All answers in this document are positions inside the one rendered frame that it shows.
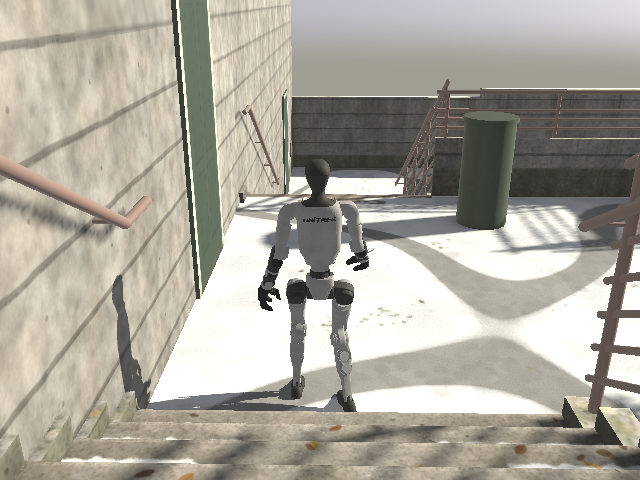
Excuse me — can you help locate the robot torso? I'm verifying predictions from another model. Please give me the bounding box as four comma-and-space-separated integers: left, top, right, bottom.
295, 197, 342, 300

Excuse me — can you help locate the left robot forearm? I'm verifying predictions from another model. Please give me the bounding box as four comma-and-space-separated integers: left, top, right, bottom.
261, 245, 283, 290

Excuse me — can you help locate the robot right hand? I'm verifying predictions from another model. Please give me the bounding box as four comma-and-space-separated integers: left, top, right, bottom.
346, 256, 369, 271

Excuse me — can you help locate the robot left hand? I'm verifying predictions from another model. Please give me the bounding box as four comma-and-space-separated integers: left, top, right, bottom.
258, 285, 281, 311

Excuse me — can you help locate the right robot forearm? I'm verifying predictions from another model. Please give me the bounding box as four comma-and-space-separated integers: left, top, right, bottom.
354, 238, 369, 263

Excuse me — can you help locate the left robot upper arm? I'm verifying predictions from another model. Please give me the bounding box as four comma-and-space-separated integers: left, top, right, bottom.
273, 203, 298, 260

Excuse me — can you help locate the right robot upper arm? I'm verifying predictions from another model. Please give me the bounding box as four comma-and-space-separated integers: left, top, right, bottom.
339, 201, 365, 253

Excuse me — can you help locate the left robot thigh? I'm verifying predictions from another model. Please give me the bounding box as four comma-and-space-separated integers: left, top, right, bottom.
286, 278, 307, 340

